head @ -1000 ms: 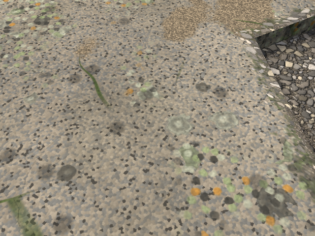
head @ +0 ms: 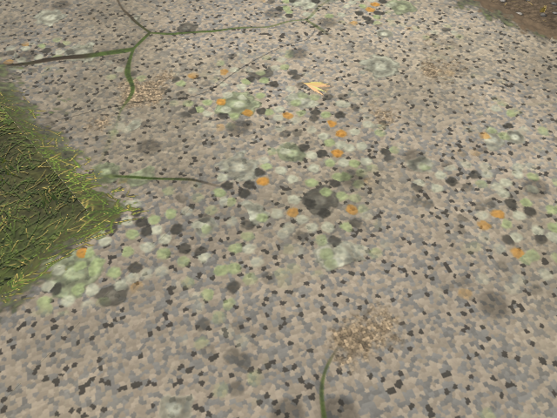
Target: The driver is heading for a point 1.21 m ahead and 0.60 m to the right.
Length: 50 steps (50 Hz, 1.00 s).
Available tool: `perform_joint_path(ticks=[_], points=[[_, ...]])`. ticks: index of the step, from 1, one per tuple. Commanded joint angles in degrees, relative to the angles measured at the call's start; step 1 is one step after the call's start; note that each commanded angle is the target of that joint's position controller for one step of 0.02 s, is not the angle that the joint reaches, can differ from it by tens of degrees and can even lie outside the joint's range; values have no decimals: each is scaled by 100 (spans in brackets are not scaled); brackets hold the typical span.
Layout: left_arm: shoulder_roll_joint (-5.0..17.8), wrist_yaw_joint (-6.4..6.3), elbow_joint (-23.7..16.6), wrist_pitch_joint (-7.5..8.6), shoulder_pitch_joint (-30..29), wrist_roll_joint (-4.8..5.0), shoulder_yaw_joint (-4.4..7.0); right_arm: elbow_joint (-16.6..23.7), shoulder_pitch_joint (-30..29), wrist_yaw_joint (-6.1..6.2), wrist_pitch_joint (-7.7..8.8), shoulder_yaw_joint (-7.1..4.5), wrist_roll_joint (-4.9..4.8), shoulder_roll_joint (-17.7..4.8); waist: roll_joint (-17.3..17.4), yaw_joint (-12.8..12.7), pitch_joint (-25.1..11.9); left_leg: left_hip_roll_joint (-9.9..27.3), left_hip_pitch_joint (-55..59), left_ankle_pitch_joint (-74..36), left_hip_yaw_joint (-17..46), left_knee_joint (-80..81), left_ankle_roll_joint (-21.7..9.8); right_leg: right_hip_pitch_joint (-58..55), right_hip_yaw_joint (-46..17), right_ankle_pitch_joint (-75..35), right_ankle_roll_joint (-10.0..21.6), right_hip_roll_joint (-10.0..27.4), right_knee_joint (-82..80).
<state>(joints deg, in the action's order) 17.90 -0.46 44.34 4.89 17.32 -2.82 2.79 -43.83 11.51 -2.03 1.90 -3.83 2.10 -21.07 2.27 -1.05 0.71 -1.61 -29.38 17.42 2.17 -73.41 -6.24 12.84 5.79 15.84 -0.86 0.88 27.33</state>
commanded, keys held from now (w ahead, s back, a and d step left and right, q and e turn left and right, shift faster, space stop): w+e+shift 0.52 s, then e+shift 0.48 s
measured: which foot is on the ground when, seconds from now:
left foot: up 0.00-0.20, down 0.22-0.64, up 0.66-1.00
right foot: down 0.00-0.22, up 0.24-0.62, down 0.64-1.00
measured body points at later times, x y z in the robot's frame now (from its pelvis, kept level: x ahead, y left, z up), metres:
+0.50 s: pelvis +0.46 -0.01 +0.00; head +0.48 -0.01 +0.45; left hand +0.69 +0.22 -0.10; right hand +0.36 -0.29 -0.12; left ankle +0.36 +0.11 -0.73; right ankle +0.55 -0.15 -0.65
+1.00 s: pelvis +0.76 -0.10 +0.00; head +0.80 -0.14 +0.44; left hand +1.00 +0.09 -0.12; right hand +0.77 -0.42 -0.09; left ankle +0.99 -0.05 -0.67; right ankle +0.75 -0.14 -0.73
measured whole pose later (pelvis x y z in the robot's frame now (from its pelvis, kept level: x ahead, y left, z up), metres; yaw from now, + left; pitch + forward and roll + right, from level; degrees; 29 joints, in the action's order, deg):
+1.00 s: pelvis +0.76 -0.10 +0.00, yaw -44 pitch +1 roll +0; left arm 18.3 -0.4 43.0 -2.1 18.2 -0.1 5.0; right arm -35.4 2.1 1.9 -0.7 0.7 1.9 -15.1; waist 0.6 -4.6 5.7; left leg 3.4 -38.9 12.2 8.5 -53.0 4.0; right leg 16.1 -11.4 10.1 7.6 -14.4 27.7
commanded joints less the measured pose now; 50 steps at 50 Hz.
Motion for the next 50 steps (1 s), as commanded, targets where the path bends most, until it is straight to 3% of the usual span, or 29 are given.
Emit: perform_joint_path(ticks=[1,3,5,6,9,10,11,12,13,14,15,16,20,23,24,26,28,29,31,32,33,34,35,37,38,40,43,47,50], points=[[212,113,189,218,631,145,1,731,-402,-134,24,222,91,368,-759,136,226,325,-1539,-30,658,531,47,-813,-1907,-873,955,1439,-1685],[400,112,241,220,459,202,42,1052,-1010,-206,82,281,147,186,-684,294,481,475,-1454,-649,260,1815,139,-520,-1369,-1156,994,1202,-2066],[462,147,280,196,515,272,61,1141,-1483,-336,157,394,94,263,-446,179,578,334,30,-1504,-493,3160,203,384,-906,-1750,943,827,-2587],[760,168,301,203,584,274,130,1143,-1493,-348,178,419,45,299,-616,203,550,257,717,-1658,-534,3311,214,590,-1012,-2217,1016,1023,-2721],[1212,182,432,194,787,275,220,881,-851,-137,194,237,63,-173,-535,601,-50,-73,1775,-1077,-541,3720,130,-367,-757,-5034,909,1084,-1377],[1284,143,464,146,783,279,231,550,164,-34,216,142,110,-319,-543,1111,-586,-189,2919,-926,-500,3957,99,-220,-666,-5240,810,924,-6],[1172,134,424,133,767,282,195,293,1069,93,233,6,194,-622,-544,1531,-1082,311,4278,-593,-88,3946,86,718,-633,-4094,723,623,1583],[295,132,258,113,917,157,26,201,1802,213,282,-103,317,-1129,791,1388,-1828,2002,5253,1176,1762,4196,92,1737,-670,616,727,82,3854],[166,110,-10,60,1393,482,7,359,1611,254,234,-147,266,-1300,1396,981,-2587,2969,5345,2209,4438,5570,-219,2650,-1089,1125,757,-267,5260],[510,78,-3,-19,840,383,81,342,1011,259,219,-99,153,-843,580,802,-1501,2583,4557,2359,3802,5811,-251,3162,-1072,405,775,133,5378],[445,124,-11,-54,501,313,69,326,609,246,275,9,87,-381,300,654,-667,2298,3766,1493,2797,5775,-252,3235,-980,-5,736,332,5047],[327,171,55,-107,461,288,55,245,434,221,324,36,88,-195,166,436,-279,2047,3183,553,2107,5907,-205,3045,-967,-124,659,479,4856],[-9,330,-76,-463,84,142,53,-121,554,197,542,103,-136,179,214,5,291,1728,2414,-1035,429,6430,-12,3030,-894,-271,479,795,4482],[-128,431,-394,-499,-670,165,-9,-279,575,201,614,138,-125,340,187,-31,445,1258,2338,-2194,-847,6640,179,3160,-511,-1166,490,653,3892],[-194,475,-591,-481,-887,173,-69,-274,546,200,648,115,-108,205,338,-115,535,1341,2191,-2578,-1054,6643,178,3010,-490,-1509,549,731,3406],[-70,556,-727,-462,-1354,163,-105,-335,552,237,649,88,-116,79,-3,-99,720,1190,2219,-3094,-1596,6845,307,2566,-38,-1980,713,521,2333],[4,597,-720,-409,-1449,81,-119,-358,714,321,629,55,-148,-163,-229,-116,696,1130,2518,-5481,-1863,6253,431,1816,580,-2278,840,-61,1458],[82,591,-598,-378,-1070,58,-97,-329,794,372,593,3,-176,-399,-96,-282,390,1181,2731,-6605,-1856,5553,516,1268,742,-2223,871,-373,1259],[459,484,-122,-346,704,35,87,-192,559,428,432,-104,-204,-776,106,-1118,-629,1442,2389,-7397,-1650,3067,577,-763,508,-1947,1114,-776,1214],[692,334,179,-335,1556,41,229,-139,439,363,382,-110,-237,-720,-118,-1412,-1020,1255,1846,-5618,-1558,1345,638,-1830,41,-2249,1294,-692,840],[1092,149,173,-385,1184,203,388,-139,489,241,364,-31,-237,-192,-1200,-1049,-615,60,488,665,-1582,-801,839,-2377,-874,-4229,1511,-7,524],[1920,192,-78,-427,968,16,551,354,1526,313,325,92,-273,51,-1656,-316,-2016,-257,-1265,1830,-558,-3044,1103,-4337,-3471,-7408,2894,1658,889],[1824,138,-466,-496,714,164,634,460,1106,384,351,135,-141,-239,-401,-624,-2858,-23,-1502,1142,206,-3007,987,-4235,-4260,-5659,3039,1846,137],[1093,42,-400,-564,-20,311,417,543,458,367,316,157,13,-186,528,-25,-841,431,-1201,796,225,-1523,890,-1711,-3547,-3492,2333,1140,-800],[930,7,-449,-510,-75,310,363,575,621,378,203,168,63,-189,228,147,-451,512,-951,779,236,-1229,952,-951,-3436,-4609,2394,1165,-763],[780,21,-398,-444,-79,321,307,608,545,431,-105,177,126,-148,441,298,-258,703,-270,866,232,-375,1141,242,-2862,-5138,2233,811,-840],[989,33,-433,-393,-110,207,395,815,196,422,-144,235,42,82,381,300,-668,625,25,229,106,826,1155,432,-2451,-5727,1839,285,-512],[976,-21,-539,-590,-74,288,457,1076,-433,405,-229,286,-6,112,-243,35,-888,373,-113,-746,215,1703,1029,131,-2698,-4449,1136,-100,-243],[998,-41,-604,-703,79,259,498,1206,-890,407,-235,301,-65,9,-545,-193,-629,161,-371,-642,454,2285,1002,-244,-3301,-3449,1017,-91,-220]])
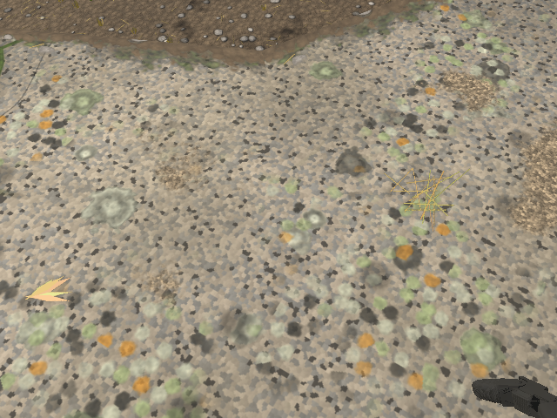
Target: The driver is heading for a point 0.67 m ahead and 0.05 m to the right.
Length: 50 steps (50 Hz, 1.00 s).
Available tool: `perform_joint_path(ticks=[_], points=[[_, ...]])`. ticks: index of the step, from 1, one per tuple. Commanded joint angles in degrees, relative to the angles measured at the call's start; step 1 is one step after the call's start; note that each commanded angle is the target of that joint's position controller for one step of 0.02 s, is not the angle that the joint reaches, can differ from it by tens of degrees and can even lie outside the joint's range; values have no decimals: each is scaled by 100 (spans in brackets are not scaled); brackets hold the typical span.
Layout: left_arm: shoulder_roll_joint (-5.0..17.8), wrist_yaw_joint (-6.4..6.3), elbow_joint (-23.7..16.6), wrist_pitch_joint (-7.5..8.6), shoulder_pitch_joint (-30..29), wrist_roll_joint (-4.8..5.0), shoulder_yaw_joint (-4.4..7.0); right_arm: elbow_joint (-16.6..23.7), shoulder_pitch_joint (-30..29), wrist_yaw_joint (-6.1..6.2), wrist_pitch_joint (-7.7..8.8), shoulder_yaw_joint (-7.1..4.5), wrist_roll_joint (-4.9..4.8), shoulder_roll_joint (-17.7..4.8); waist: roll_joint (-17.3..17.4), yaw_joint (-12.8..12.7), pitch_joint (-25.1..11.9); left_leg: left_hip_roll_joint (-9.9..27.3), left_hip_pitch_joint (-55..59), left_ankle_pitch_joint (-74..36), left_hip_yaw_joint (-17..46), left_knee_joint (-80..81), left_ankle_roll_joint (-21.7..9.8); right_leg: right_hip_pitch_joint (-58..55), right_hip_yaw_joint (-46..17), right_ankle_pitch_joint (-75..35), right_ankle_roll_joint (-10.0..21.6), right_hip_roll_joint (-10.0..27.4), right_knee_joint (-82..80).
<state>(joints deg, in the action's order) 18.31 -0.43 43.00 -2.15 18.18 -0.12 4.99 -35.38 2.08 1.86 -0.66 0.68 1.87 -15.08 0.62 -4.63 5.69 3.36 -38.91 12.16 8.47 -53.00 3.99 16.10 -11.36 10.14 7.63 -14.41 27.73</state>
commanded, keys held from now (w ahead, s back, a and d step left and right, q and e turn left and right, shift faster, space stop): e+shift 0.42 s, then shift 0.08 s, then q+shift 0.48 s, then w+q+shift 0.02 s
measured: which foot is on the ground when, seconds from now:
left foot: up 0.00-0.12, down 0.14-0.60, up 0.62-1.00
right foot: down 0.00-0.14, up 0.16-0.58, down 0.60-1.00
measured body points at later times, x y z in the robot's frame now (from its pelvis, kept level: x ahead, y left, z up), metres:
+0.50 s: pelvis +0.06 +0.07 +0.01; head +0.10 +0.06 +0.45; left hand +0.34 +0.25 -0.09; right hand +0.05 -0.24 -0.09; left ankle +0.15 +0.16 -0.73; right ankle +0.01 -0.04 -0.68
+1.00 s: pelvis +0.03 +0.06 +0.00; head +0.06 +0.06 +0.45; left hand +0.26 +0.26 -0.10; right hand +0.04 -0.23 -0.11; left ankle +0.04 +0.17 -0.71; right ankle +0.01 -0.03 -0.73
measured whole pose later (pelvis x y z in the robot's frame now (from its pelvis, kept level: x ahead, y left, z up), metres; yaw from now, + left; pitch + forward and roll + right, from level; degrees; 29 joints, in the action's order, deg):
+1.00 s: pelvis +0.03 +0.06 +0.00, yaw -15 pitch -1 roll -1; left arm 14.3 -1.5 39.7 -1.5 7.5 -2.0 1.6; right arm -40.5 15.0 -3.1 -5.7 -4.5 0.0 -16.8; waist -0.2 1.4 4.4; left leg 1.9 -18.6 25.8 -4.9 -45.3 0.6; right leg 12.3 14.8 16.9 1.8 4.1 30.3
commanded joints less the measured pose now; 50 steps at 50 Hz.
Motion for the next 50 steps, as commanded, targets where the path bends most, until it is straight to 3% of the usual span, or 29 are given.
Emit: perform_joint_path(ticks=[1,4,6,7,8,9,10,11,12,13,15,22,26,28,29,30,31,32,33,34,35,37,39,41,45,49,50], points=[[963,-41,-489,-17,24,-36,291,381,-48,24,49,-150,-62,-636,-456,114,-1037,-404,553,5,-95,466,-39,-713,-1771,-2746,188,1468,-209],[966,-17,-585,-35,-90,-91,311,344,-9,43,175,-166,-124,-774,-675,128,-886,-602,1032,309,99,1385,-155,-898,-2218,-2687,150,1483,57],[931,-2,-700,-24,-418,-52,292,221,391,79,253,-195,-130,-841,-808,398,-737,-628,2059,1,66,2644,-255,-454,-2345,-1966,-157,1269,242],[796,-1,-742,0,-465,23,245,143,646,129,301,-232,-87,-941,-512,524,-761,-174,2931,-648,258,3393,-376,73,-2059,-834,-422,986,732],[244,-23,-768,11,166,50,106,207,664,192,270,-325,-67,-1374,822,153,-1244,1460,4003,-1756,1510,3362,-837,728,-895,2088,-722,402,2131],[731,-40,-848,-28,314,-78,192,244,855,138,145,-355,-92,-1498,1311,270,-1600,2215,4133,-2552,2761,3415,-1598,1450,137,3230,-835,-49,2967],[1020,-9,-752,-52,134,-269,260,202,912,117,79,-337,-136,-1199,809,312,-1355,2057,3981,-2714,2364,3345,-1711,1678,279,2659,-919,483,3730],[1057,61,-682,-94,-29,-245,288,244,732,115,32,-259,-142,-881,497,310,-1087,1642,3640,-2476,1501,3290,-1551,1642,346,2130,-971,714,3950],[979,136,-659,-152,-61,-153,280,299,489,108,-17,-239,-99,-812,472,243,-901,1259,3315,-2191,853,3368,-1388,1520,415,1776,-1042,827,4101],[950,214,-676,-204,-65,-96,263,312,354,127,-32,-265,-66,-881,697,203,-822,1047,3120,-2176,415,3394,-1343,1471,574,1501,-1096,895,4341],[878,272,-708,-257,-126,-13,206,309,402,92,-27,-292,-9,-873,802,238,-832,913,2954,-2254,-133,3438,-1342,1403,828,1270,-1172,989,4480],[563,417,-1072,-319,-913,-33,39,115,963,-11,26,-498,28,-1063,945,585,-804,1382,3188,-1297,-674,3590,-1482,1222,1130,1335,-1088,1530,2951],[400,370,-1084,-275,-900,13,-59,-11,1055,-148,13,-575,20,-1204,1189,606,-973,1352,2857,-1679,-916,3222,-1392,127,1425,1692,-811,1263,1589],[252,286,-891,-189,-494,-38,-122,-126,1054,-204,-64,-558,-94,-1202,1055,362,-946,1220,2654,-2113,-975,2762,-1233,-574,1448,1010,-632,1116,105],[272,225,-766,-120,-315,-120,-154,-227,1219,-249,-90,-512,-161,-1064,690,289,-921,1077,2254,-1749,-1094,2523,-905,-1203,1222,171,-570,1209,-964],[522,169,-763,-55,-261,-217,-164,-197,1601,-339,-92,-340,-126,-456,-677,456,-1141,594,1514,168,-1438,1676,-462,-1965,-445,44,-407,2652,-1609],[846,106,-899,-10,-753,-182,-173,-84,1592,-323,-178,-213,-122,-101,-1638,519,-912,24,1596,1991,-1353,1610,-229,-711,-977,-1129,291,3702,-1496],[437,67,-850,52,-892,-224,-250,-194,1268,-305,-269,-319,-194,-523,-1058,324,-738,131,2092,1842,-804,1171,-240,-311,-361,-1142,375,3380,-1347],[409,22,-801,67,-1181,-227,-288,-225,1246,-346,-282,-417,-276,-689,-1168,485,-486,-141,1858,1662,-787,756,-295,-318,64,-1330,341,3125,-1271],[535,-36,-768,48,-1263,-201,-238,-367,1421,-346,-267,-524,-264,-905,-1205,538,-366,-251,1603,1488,-779,288,-317,-451,407,-1688,254,2923,-1174],[590,-121,-736,51,-1220,-122,-211,-472,1598,-335,-260,-613,-182,-1038,-1271,568,-409,-300,1393,1407,-800,-156,-340,-714,663,-2311,232,2858,-1019],[385,-187,-762,27,-1129,-57,-247,-619,1821,-313,-264,-646,-137,-957,-926,554,-630,-344,1184,1457,-859,-917,-262,-1078,944,-3024,309,2938,-810],[252,-228,-794,14,-1150,-96,-260,-577,1702,-315,-320,-638,-173,-800,-768,499,-638,-271,970,1360,-915,-1074,-158,-1239,1072,-2506,353,3011,-848],[207,-262,-755,16,-1067,-145,-249,-465,1486,-352,-378,-622,-169,-683,-820,392,-550,-195,823,1260,-992,-759,-88,-1364,1105,-1913,373,3079,-910],[284,-226,-664,86,-976,-191,-176,-217,1241,-454,-432,-572,-153,-491,-852,328,-612,-94,1199,1334,-1149,180,-164,-1320,1279,-1732,386,3270,-778],[477,-94,-636,149,-1025,-185,-68,-6,1188,-521,-432,-593,-209,-522,-940,400,-785,-144,1846,1401,-1425,922,-394,-1025,1524,-1827,246,3458,-473],[591,-35,-649,168,-936,-211,-14,19,1213,-537,-434,-598,-223,-551,-941,360,-977,-193,2108,1425,-1559,1127,-513,-911,1531,-449,146,3543,-643]])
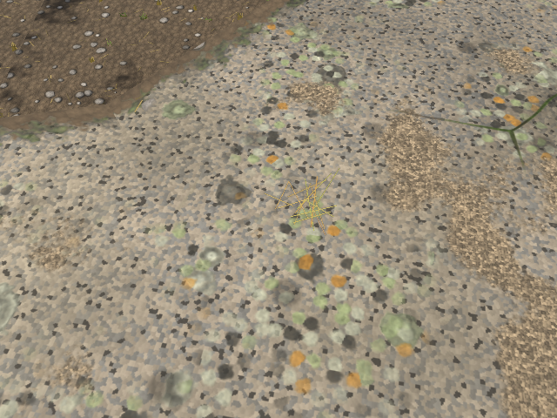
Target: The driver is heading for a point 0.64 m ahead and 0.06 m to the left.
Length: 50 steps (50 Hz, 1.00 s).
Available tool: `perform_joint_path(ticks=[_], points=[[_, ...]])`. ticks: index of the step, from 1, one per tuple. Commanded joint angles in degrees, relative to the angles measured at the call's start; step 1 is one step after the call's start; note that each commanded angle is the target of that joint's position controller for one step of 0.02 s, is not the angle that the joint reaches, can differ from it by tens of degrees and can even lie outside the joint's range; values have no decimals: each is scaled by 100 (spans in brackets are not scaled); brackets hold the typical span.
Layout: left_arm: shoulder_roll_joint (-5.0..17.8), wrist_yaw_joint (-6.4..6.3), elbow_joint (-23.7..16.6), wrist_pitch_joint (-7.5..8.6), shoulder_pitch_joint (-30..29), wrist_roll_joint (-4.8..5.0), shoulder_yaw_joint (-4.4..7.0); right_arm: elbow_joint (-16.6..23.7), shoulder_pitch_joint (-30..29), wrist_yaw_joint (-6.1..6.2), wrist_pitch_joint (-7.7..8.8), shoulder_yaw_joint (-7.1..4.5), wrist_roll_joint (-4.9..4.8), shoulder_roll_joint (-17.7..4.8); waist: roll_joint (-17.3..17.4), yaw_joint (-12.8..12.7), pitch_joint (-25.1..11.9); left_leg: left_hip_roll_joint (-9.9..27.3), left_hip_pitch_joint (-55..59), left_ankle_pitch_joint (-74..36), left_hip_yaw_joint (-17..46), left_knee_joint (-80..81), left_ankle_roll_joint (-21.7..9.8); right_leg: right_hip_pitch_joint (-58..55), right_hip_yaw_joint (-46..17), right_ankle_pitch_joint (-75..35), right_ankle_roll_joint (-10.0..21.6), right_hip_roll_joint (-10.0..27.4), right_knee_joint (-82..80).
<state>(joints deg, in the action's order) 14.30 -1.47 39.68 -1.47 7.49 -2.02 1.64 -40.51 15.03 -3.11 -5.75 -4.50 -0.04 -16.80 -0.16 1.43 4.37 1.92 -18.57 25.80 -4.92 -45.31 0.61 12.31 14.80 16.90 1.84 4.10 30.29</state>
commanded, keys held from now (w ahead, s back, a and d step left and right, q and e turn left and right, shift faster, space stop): w+q+shift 0.32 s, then w+e+shift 0.42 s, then shift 0.26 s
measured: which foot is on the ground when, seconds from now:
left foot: up 0.00-0.04, down 0.06-0.58, up 0.60-0.96, down 0.98-1.00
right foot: down 0.00-0.06, up 0.08-0.52, down 0.54-0.96, up 0.98-1.00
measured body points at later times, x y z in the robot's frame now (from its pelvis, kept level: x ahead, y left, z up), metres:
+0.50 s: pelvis +0.20 +0.06 -0.01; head +0.22 +0.09 +0.44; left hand +0.32 +0.37 -0.10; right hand +0.29 -0.22 -0.12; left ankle -0.04 +0.09 -0.73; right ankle +0.39 +0.00 -0.71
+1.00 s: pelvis +0.62 +0.16 -0.02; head +0.67 +0.18 +0.43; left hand +0.52 +0.43 -0.15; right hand +0.89 -0.01 -0.09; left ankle +0.78 +0.27 -0.73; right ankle +0.41 +0.03 -0.70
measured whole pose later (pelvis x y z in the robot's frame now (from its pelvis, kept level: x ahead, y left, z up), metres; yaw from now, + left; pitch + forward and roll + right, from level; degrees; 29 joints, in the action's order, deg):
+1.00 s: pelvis +0.62 +0.16 -0.02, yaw +5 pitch +2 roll -1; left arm 15.9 -0.5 52.4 3.8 27.5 1.4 3.4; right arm -37.5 -0.6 -0.8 6.8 1.9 3.5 -13.9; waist 0.6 -6.0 4.6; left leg -0.9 -30.7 -3.8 -0.2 -28.0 -2.5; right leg -1.7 -10.5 29.0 3.6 -8.1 38.2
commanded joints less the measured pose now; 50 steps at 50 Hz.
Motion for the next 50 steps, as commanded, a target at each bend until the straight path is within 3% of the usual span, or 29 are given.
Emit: perform_joint_path(ticks=[1,2,3,4,5,6,8,9,11,18,21,23,25,27,28,29,30,31,32,34,36,39,42,44,46,47,48,49,50], points=[[1122,110,-340,106,125,-32,371,551,-41,-98,76,-103,-23,-453,-824,-186,-878,-80,512,39,-283,648,-332,-130,-1128,792,578,1726,-1102],[1190,110,-403,78,-100,-13,401,448,298,-170,95,-157,-11,-557,-684,90,-798,-188,1325,-44,-320,1100,-525,702,-1033,2372,317,1638,-1069],[1036,107,-475,31,-368,-65,373,52,1180,-170,150,-244,-12,-716,-95,494,-692,-227,2378,399,57,1475,-795,1798,-682,3186,4,1271,-237],[421,182,-582,-4,-652,-71,198,-214,1912,-52,233,-356,36,-1178,1855,869,-283,992,2619,2106,2155,2723,-1272,3031,180,2930,-309,359,2451],[352,219,-1084,40,-1364,-105,126,158,1556,38,300,-330,76,-1413,1870,923,277,1871,2021,3450,5032,3880,-1907,4499,-1039,2133,-438,-480,3289],[692,283,-1173,177,-1622,-52,190,216,1044,181,280,-261,95,-1203,991,706,632,1862,1627,3213,4523,4060,-1856,4582,-1659,1080,-412,-27,3487],[964,375,-758,325,-748,-60,279,365,474,264,369,-219,62,-1182,673,119,320,1271,1511,1904,3567,3931,-1599,3932,-1675,-40,-523,31,3158],[1001,385,-575,331,-483,-158,298,415,394,272,458,-209,50,-1157,543,55,132,993,1481,1349,3185,3901,-1502,3582,-1608,-342,-575,5,3062],[901,384,-463,255,-377,-141,275,304,582,214,626,-160,22,-1024,427,49,-9,704,1451,657,2832,3851,-1470,3326,-1568,-682,-615,-56,2941],[710,443,-553,245,-1056,-30,153,44,1169,237,858,-140,40,-961,725,392,120,480,1581,-309,2555,3858,-1482,3247,-1372,-1391,-731,-181,1289],[718,512,-709,308,-1595,-6,128,-144,1429,266,970,-90,28,-952,802,683,335,770,1936,-871,2398,4144,-1375,3008,-1136,-1640,-360,-115,568],[794,533,-798,327,-1630,-19,138,-290,1433,304,1012,-80,52,-1023,832,605,442,992,2390,-1851,2143,4155,-1276,2950,-1014,-1298,-16,-134,320],[798,476,-707,327,-1029,9,147,-375,1213,333,1046,-64,100,-1139,1026,196,112,1000,2443,-4961,1484,3427,-1079,1953,-700,-611,389,-508,239],[1068,299,-93,354,996,71,296,-478,1041,374,990,-80,214,-1220,835,-817,-1001,884,2195,-7871,857,1049,-875,-262,-580,-213,714,-1068,298],[1415,232,268,383,2164,51,431,-353,938,396,992,-23,217,-1100,325,-1279,-1613,599,610,-6759,621,-745,-749,-2226,-1278,447,899,-661,399],[2146,219,369,393,2781,-28,649,-57,1031,292,1091,161,102,-485,-1638,-1167,-2265,-465,-1414,-2862,498,-3415,-383,-3482,-4817,3202,1751,891,-510],[1572,313,436,422,2244,82,479,19,432,257,1214,194,276,-557,-1222,-928,-1724,-727,-2369,-572,1125,-3712,-520,-3087,-6714,3166,1620,1129,-1736],[1502,345,377,429,1749,102,481,210,-154,231,1283,191,255,-711,-661,-790,-955,-381,-2620,-1010,1294,-3759,-551,-2357,-6079,2468,1614,1044,-1682],[1377,342,387,451,1680,115,477,221,-294,201,1338,232,282,-767,-97,-677,-816,-94,-2414,-1253,1277,-3346,-543,-1778,-5454,1810,1594,904,-1685],[971,277,531,472,1531,118,336,337,-307,185,1244,309,424,-605,1,-198,-261,170,-2084,-1135,1184,-2637,-345,-612,-4677,1204,1476,451,-1911],[972,253,559,552,1504,155,323,424,-362,154,1067,382,483,-489,-263,-10,-3,297,-2073,-834,1062,-2102,-137,-34,-4323,1036,1601,210,-2119],[1009,200,568,655,1551,181,332,805,-1249,78,1050,517,370,-344,-121,-89,514,268,-1837,-1695,504,-571,129,758,-3589,-1190,1500,-41,-2437],[965,236,837,682,2053,311,351,845,-1727,11,1132,640,278,49,-141,-479,127,-218,-487,-3431,59,888,22,703,-2800,-4011,907,-322,-2081],[949,212,1002,677,2305,346,338,808,-1755,68,1142,597,263,-34,-231,-583,-127,-375,-295,-3860,148,1402,-149,-69,-2777,-4475,642,-293,-1792],[1047,126,1079,649,2343,268,353,654,-1375,177,1165,489,306,-268,-375,-432,-471,-624,214,-3622,247,1714,-297,-768,-2916,-5087,402,-241,-1101],[1191,86,1068,633,2185,235,390,444,-769,237,1197,417,299,-424,-452,-105,-740,-647,786,-3616,342,1828,-365,-919,-2906,-5386,284,-254,-391],[1268,67,1004,626,1912,259,410,158,65,295,1254,347,303,-583,-417,362,-999,-338,1506,-4154,522,2184,-444,-847,-2812,-5049,160,-364,637],[1010,57,867,636,1890,274,365,-43,760,362,1308,269,362,-914,-93,536,-1490,535,2537,-5861,1043,1738,-523,-269,-2655,-3252,78,-644,1917],[107,-1,951,550,3214,590,184,-86,1024,315,1277,158,459,-1211,1637,32,-2740,2774,4443,-9643,3115,818,-1768,1231,-2157,1921,-207,-1414,4765]])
